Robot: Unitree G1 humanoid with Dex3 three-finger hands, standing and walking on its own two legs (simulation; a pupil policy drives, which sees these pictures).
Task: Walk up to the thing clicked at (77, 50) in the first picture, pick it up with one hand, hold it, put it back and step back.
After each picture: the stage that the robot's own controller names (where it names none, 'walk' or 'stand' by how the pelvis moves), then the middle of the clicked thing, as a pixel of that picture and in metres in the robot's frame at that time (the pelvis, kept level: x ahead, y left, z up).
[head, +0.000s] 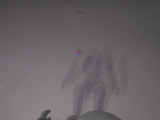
stand; (77, 52) +1.38 +0.29 -0.72
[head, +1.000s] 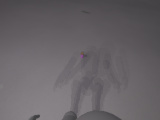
walk; (82, 55) +1.26 +0.13 -0.71
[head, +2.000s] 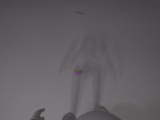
walk; (76, 72) +0.79 +0.17 -0.71
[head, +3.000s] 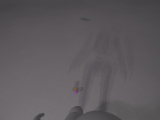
walk; (75, 90) +0.50 +0.25 -0.69
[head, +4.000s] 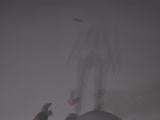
stand; (70, 102) +0.32 +0.22 -0.72
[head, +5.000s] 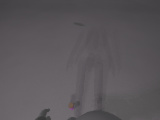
stand; (71, 106) +0.31 +0.21 -0.72
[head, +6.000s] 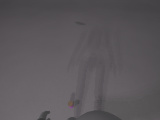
stand; (70, 104) +0.32 +0.22 -0.73
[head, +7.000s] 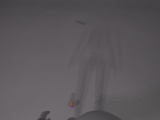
stand; (70, 105) +0.31 +0.22 -0.73
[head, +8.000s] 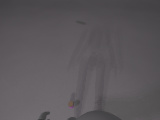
go down; (71, 104) +0.31 +0.22 -0.73
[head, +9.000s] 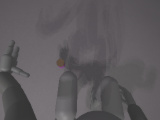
go down; (61, 63) +0.40 +0.24 -0.34
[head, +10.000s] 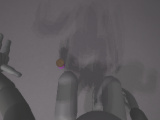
approach; (60, 64) +0.40 +0.25 -0.30
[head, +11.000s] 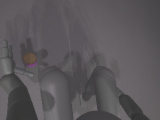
close in; (30, 60) +0.38 +0.29 -0.22
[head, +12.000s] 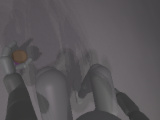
close; (20, 59) +0.38 +0.30 -0.22
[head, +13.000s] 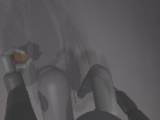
lift; (20, 58) +0.37 +0.30 -0.22
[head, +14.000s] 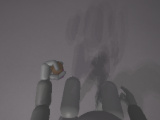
lift; (58, 71) +0.32 +0.22 -0.04
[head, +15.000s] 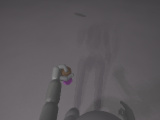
hold; (66, 76) +0.33 +0.17 +0.01
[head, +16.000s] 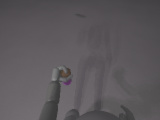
hold; (66, 76) +0.33 +0.18 +0.00
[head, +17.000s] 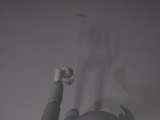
hold; (68, 76) +0.33 +0.16 +0.00
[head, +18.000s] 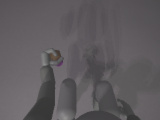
crouch; (56, 58) +0.42 +0.23 -0.09
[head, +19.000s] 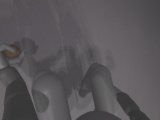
lower; (14, 55) +0.41 +0.32 -0.22
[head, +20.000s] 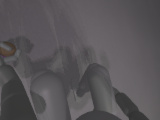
lower; (9, 52) +0.41 +0.33 -0.22
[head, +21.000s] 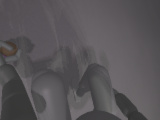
lower; (10, 52) +0.41 +0.33 -0.22
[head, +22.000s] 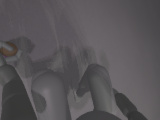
lower; (11, 52) +0.41 +0.33 -0.22
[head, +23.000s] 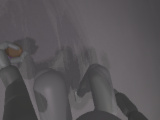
loosen; (15, 53) +0.40 +0.31 -0.22
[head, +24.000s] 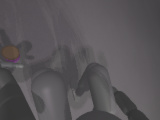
withdraw; (11, 55) +0.40 +0.31 -0.23
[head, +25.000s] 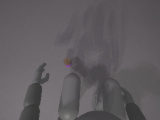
walk; (67, 62) +0.45 +0.24 -0.36
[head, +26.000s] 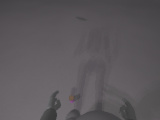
stand; (71, 99) +0.37 +0.19 -0.66
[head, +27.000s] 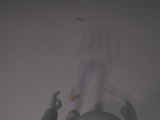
stand; (71, 98) +0.38 +0.21 -0.67
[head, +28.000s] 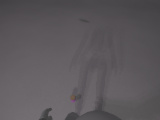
stand; (72, 98) +0.38 +0.20 -0.71
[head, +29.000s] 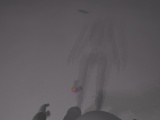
walk; (74, 90) +0.43 +0.19 -0.70
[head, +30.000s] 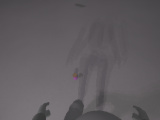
walk; (75, 76) +0.60 +0.24 -0.69
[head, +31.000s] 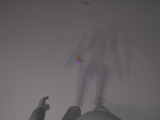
walk; (78, 60) +0.92 +0.22 -0.69
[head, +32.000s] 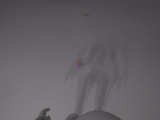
stand; (78, 64) +1.03 +0.21 -0.72
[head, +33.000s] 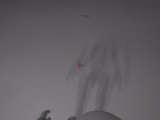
stand; (78, 65) +1.02 +0.22 -0.73
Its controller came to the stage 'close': yes
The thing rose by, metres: 0.72
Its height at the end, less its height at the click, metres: +0.00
